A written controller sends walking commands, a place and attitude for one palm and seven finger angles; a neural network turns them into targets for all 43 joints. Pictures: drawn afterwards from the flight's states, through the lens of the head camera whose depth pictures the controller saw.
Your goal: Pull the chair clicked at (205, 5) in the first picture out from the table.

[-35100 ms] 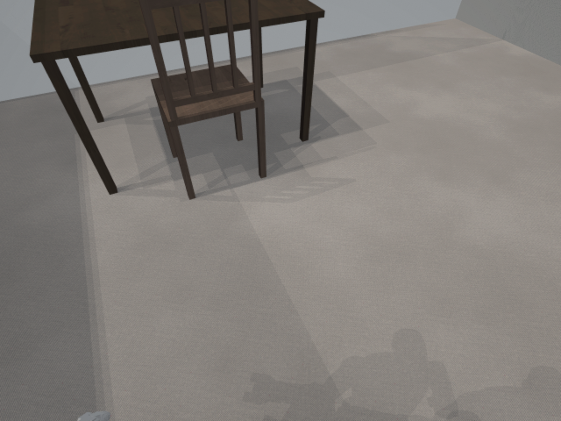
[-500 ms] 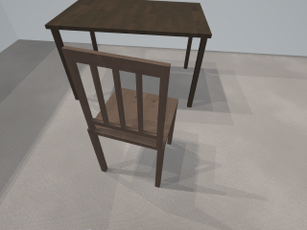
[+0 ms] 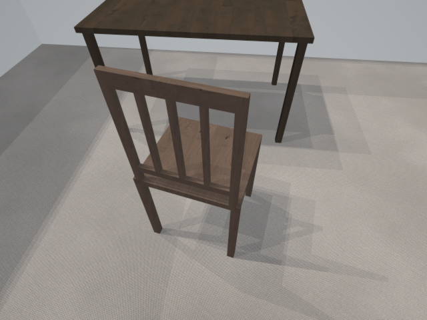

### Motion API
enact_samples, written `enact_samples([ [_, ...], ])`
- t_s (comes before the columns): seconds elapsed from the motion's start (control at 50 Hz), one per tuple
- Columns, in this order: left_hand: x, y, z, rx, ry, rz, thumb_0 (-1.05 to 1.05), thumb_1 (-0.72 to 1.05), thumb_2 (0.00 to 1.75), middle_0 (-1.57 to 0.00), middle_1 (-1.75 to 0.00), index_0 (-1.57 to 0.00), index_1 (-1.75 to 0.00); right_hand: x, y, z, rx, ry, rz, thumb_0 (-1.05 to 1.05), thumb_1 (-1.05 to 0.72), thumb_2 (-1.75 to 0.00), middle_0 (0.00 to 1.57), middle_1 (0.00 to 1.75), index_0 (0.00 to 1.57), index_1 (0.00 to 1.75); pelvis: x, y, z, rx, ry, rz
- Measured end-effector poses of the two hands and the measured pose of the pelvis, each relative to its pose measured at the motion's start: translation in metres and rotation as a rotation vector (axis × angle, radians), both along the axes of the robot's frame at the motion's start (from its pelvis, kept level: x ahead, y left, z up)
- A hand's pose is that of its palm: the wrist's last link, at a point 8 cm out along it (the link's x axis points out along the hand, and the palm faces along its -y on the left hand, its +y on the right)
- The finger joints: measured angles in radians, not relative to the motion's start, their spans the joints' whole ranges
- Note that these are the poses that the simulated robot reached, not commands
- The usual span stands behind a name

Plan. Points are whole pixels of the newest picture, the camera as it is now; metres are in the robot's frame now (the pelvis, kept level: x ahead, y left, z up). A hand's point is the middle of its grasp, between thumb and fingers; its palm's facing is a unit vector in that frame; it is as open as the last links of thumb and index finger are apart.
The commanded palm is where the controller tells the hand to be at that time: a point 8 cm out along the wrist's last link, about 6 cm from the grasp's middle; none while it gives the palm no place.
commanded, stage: let the arm hang, fingers relaxed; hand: left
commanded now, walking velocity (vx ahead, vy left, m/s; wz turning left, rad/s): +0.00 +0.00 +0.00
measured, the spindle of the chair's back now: (177, 143) +0.60 +0.15 -0.07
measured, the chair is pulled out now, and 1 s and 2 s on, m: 0.58 0.58 0.58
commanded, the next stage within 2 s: look to check the result in 0.34 s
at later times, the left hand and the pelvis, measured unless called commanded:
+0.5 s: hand out of the picture +0.01 +0.16 -0.17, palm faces +0.02 -0.98 -0.19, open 7.4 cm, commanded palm none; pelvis +0.01 -0.01 +0.00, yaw +0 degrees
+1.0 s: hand out of the picture +0.02 +0.16 -0.18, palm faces +0.02 -0.98 -0.19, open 7.4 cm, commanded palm none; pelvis +0.02 -0.01 +0.00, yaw +0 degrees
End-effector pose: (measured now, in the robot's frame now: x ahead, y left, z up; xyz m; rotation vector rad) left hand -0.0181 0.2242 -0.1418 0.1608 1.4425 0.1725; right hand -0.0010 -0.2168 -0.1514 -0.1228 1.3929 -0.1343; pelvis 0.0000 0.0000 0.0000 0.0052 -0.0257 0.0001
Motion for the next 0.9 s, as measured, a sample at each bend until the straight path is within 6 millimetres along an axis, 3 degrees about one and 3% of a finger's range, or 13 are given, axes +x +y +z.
enact_samples([
  [0.08, 0.015, -0.013, -0.003, -0.027, -0.035, -0.01, 0.0, 0.91, 0.9, -0.19, -0.3, -0.2, -0.3, 0.008, -0.005, 0.002, -0.01, -0.017, -0.004, 0.01, -0.92, -0.9, 0.2, 0.3, 0.2, 0.3, 0.003, -0.001, 0.0, 0.0, -0.002, -0.003],
  [0.24, 0.024, -0.014, -0.004, -0.028, -0.039, -0.016, 0.01, 0.92, 0.9, -0.2, -0.3, -0.2, -0.3, 0.009, -0.008, 0.005, -0.017, -0.011, -0.016, 0.01, -0.91, -0.9, 0.2, 0.3, 0.2, 0.3, 0.009, -0.006, 0.001, -0.001, 0.001, -0.006],
  [0.52, 0.029, -0.015, -0.003, -0.023, -0.028, -0.01, 0.0, 0.9, 0.9, -0.19, -0.3, -0.2, -0.3, 0.001, -0.004, 0.003, -0.001, 0.035, -0.025, 0.0, -0.9, -0.9, 0.2, 0.3, 0.2, 0.3, 0.015, -0.008, 0.002, -0.001, 0.004, -0.005],
  [0.9, 0.031, -0.016, -0.003, -0.025, -0.028, -0.01, 0.0, 0.9, 0.9, -0.19, -0.3, -0.2, -0.3, 0.013, -0.01, 0.006, -0.018, 0.011, -0.019, 0.0, -0.9, -0.9, 0.2, 0.3, 0.2, 0.3, 0.017, -0.009, 0.002, 0.0, 0.004, -0.007],
])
